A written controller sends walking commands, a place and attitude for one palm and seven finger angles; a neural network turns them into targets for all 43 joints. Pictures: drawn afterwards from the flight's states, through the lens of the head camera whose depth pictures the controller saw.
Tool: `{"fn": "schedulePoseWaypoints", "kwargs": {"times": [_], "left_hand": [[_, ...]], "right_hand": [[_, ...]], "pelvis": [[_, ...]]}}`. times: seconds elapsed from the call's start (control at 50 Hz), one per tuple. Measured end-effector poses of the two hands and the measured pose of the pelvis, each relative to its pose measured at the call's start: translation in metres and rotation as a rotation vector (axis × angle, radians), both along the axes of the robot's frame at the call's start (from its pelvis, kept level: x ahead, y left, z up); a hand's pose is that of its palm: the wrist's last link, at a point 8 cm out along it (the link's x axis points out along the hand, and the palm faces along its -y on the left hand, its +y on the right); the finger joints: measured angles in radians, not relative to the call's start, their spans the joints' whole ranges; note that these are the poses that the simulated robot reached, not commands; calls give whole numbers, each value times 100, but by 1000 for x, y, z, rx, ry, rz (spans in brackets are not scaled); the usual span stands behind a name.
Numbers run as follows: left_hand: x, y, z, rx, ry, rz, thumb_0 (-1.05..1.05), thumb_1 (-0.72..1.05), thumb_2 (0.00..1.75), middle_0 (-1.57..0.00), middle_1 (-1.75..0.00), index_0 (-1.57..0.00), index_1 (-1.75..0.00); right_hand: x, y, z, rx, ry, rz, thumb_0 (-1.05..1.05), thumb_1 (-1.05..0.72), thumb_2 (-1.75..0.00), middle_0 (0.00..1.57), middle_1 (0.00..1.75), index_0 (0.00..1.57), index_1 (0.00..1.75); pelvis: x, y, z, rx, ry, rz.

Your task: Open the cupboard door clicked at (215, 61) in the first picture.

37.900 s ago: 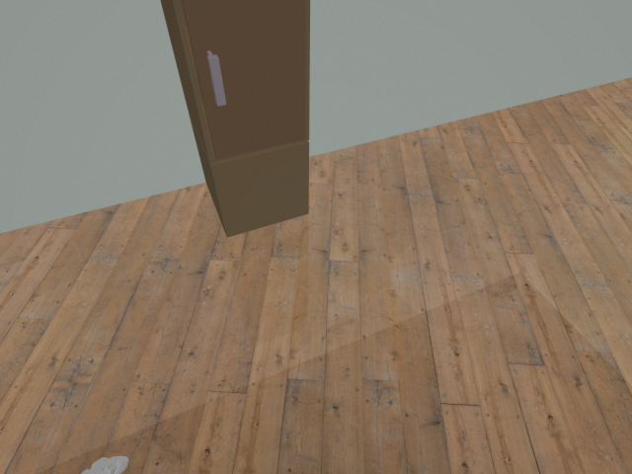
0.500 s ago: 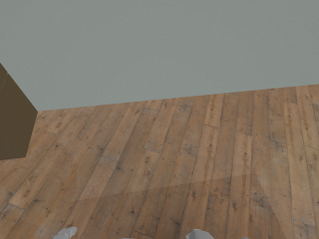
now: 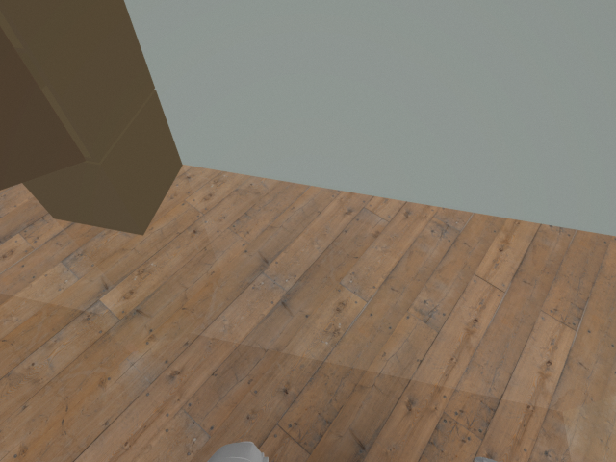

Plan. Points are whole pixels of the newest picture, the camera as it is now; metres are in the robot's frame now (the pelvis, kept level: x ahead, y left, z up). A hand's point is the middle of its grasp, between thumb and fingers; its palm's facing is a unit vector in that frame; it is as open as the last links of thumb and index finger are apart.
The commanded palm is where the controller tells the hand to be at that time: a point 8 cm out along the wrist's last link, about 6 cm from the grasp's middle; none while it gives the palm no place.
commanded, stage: turn to face it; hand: left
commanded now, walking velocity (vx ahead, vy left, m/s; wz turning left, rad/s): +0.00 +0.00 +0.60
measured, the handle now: out of the picture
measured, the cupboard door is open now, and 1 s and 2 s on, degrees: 43 43 43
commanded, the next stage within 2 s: take the last steps up to it in 0.92 s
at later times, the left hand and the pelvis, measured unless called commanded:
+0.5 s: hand out of the picture +0.07 +0.20 -0.15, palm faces +0.26 -0.92 -0.29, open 7.4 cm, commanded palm none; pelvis +0.01 -0.03 -0.01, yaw +16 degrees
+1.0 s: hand out of the picture -0.06 +0.19 -0.18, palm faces +0.56 -0.80 -0.23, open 7.4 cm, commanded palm none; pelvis +0.02 -0.01 +0.00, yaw +31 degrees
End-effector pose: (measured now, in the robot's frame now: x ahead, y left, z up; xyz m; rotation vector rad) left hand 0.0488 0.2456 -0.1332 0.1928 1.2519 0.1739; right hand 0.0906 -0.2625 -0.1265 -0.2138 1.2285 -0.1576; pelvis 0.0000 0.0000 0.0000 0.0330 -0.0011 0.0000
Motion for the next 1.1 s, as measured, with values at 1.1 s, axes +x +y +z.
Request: {"fn": "schedulePoseWaypoints", "kwargs": {"times": [1.1], "left_hand": [[-131, -18, 0, -23, 32, 618, 1, 91, 90, -19, -30, -19, -30]], "right_hand": [[135, 105, 12, 20, -57, 624, 0, -91, -90, 20, 30, 20, 30]], "pelvis": [[20, -13, 8, -48, 1, 566]]}}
